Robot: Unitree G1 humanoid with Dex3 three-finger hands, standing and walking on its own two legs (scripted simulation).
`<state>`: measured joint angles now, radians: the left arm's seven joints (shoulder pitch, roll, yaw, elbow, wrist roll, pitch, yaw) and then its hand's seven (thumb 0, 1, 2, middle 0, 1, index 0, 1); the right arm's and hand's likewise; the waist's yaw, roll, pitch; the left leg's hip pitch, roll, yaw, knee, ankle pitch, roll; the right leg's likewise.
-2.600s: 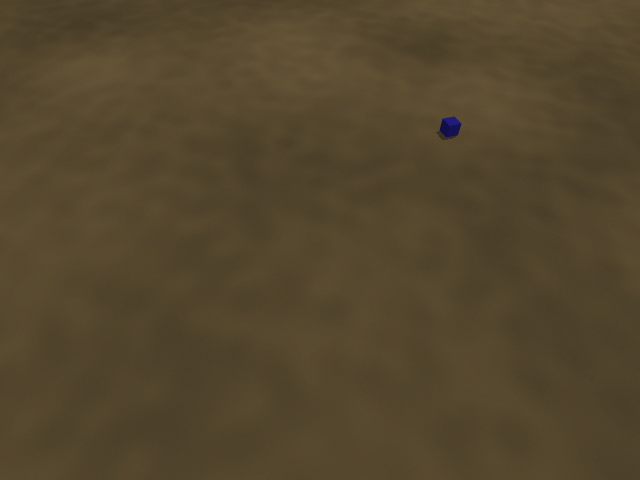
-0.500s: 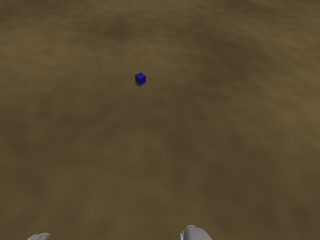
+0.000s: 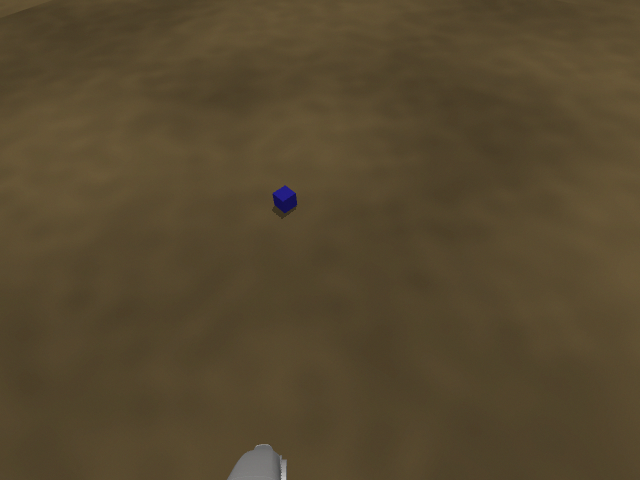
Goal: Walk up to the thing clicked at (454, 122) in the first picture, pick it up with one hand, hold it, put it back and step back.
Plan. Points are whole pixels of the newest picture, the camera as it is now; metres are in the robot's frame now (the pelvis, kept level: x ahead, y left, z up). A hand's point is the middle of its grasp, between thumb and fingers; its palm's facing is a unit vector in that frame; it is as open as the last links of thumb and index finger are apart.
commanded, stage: walk up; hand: left
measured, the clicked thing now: (285, 199) +1.30 +0.27 -0.74
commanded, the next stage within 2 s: none
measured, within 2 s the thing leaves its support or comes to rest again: neither
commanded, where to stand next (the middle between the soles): +0.92 +0.04 m, yaw +1 degrees
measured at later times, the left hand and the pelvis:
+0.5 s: hand (154, 344) +0.34 +0.32 -0.14, palm faces -0.07 -0.94 -0.34, open 7.4 cm; pelvis +0.26 +0.05 +0.00, yaw -1 degrees
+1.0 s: hand (188, 268) +0.50 +0.30 -0.14, palm faces +0.03 -0.93 -0.37, open 7.4 cm; pelvis +0.47 +0.02 +0.00, yaw +2 degrees
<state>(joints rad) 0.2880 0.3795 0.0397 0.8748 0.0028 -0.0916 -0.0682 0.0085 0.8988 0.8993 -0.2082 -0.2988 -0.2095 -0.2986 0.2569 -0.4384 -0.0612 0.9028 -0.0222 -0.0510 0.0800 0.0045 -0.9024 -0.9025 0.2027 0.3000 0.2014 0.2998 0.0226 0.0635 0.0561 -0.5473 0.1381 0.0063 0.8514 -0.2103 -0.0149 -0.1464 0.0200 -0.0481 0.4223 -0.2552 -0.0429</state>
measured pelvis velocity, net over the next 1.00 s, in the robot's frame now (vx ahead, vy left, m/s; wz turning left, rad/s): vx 0.47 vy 0.02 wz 0.04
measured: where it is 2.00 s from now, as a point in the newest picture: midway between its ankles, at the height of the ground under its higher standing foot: (334, 295)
